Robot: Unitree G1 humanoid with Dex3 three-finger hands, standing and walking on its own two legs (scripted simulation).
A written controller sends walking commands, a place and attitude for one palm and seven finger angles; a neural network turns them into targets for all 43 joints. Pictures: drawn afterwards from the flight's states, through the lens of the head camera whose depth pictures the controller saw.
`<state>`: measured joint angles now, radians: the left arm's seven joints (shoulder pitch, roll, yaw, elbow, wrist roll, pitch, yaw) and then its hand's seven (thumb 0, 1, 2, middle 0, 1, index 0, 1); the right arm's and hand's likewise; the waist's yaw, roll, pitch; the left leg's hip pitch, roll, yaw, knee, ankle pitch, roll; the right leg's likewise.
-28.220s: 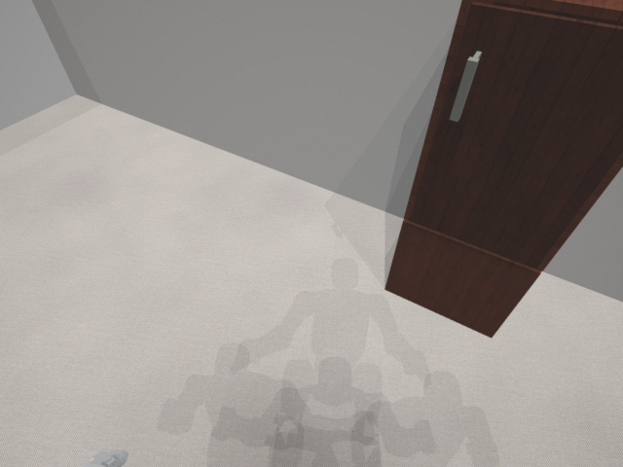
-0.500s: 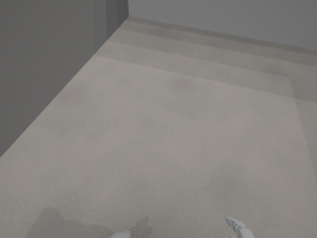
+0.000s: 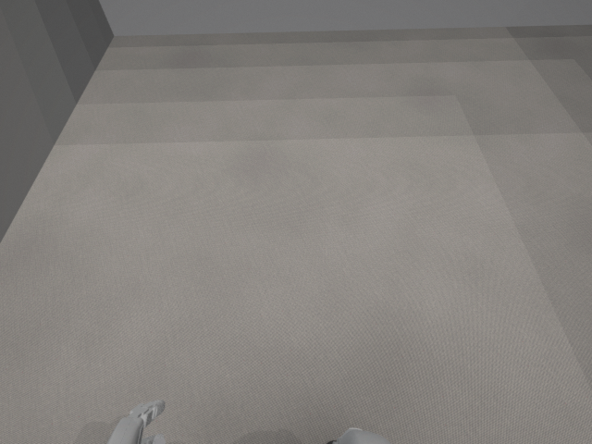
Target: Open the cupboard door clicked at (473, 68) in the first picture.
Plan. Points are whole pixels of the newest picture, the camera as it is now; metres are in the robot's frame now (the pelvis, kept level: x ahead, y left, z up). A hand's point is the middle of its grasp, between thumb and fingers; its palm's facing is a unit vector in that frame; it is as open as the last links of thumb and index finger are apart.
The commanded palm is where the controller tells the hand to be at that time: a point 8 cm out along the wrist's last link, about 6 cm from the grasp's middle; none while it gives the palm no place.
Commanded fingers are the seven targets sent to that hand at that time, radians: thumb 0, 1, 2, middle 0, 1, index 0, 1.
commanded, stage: turn to face it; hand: left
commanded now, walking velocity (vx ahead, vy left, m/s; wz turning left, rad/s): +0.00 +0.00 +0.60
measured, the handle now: out of the picture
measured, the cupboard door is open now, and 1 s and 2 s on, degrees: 42 42 42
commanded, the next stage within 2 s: none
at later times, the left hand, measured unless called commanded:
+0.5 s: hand (164, 410) +0.19 +0.22 -0.18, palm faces +0.22 -0.96 -0.18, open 7.3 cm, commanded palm none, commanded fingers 0.00 0.90 0.90 -0.20 -0.30 -0.20 -0.30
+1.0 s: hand (200, 408) +0.19 +0.16 -0.14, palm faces +0.48 -0.84 -0.26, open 7.4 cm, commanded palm none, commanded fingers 0.00 0.90 0.90 -0.20 -0.30 -0.20 -0.30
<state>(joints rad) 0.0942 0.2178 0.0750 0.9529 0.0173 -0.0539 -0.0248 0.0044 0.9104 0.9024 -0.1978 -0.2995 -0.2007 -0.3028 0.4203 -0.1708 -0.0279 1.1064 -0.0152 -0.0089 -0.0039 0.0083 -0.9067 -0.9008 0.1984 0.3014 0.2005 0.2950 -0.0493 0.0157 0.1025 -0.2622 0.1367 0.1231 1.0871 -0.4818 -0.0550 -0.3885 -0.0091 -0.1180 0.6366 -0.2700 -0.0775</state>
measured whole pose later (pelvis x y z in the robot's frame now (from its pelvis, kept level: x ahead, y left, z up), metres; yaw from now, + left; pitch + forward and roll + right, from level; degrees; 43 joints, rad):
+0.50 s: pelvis +0.16 +0.02 +0.00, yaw +11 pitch +1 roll -2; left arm 0.17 0.21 0.07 0.98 0.02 0.04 0.01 0.01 0.91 0.90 -0.20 -0.30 -0.20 -0.30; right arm 0.19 -0.19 -0.03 0.96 -0.03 0.01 -0.01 0.00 -0.91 -0.90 0.20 0.30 0.20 0.30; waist -0.01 -0.03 0.09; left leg -0.41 -0.01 0.07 0.60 -0.21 0.07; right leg -0.45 -0.05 -0.03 1.18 -0.46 0.06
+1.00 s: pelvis +0.23 -0.05 +0.02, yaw +30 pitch +1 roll +3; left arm 0.22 0.19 0.04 0.90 0.02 0.01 0.02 0.01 0.91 0.90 -0.20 -0.30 -0.20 -0.30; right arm 0.16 -0.26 -0.09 0.94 -0.02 0.08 0.02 0.01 -0.91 -0.90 0.20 0.30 0.20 0.29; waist -0.02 -0.01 0.09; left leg -0.52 0.02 0.05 1.00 -0.43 -0.08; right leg -0.17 -0.10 -0.12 0.49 -0.34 0.01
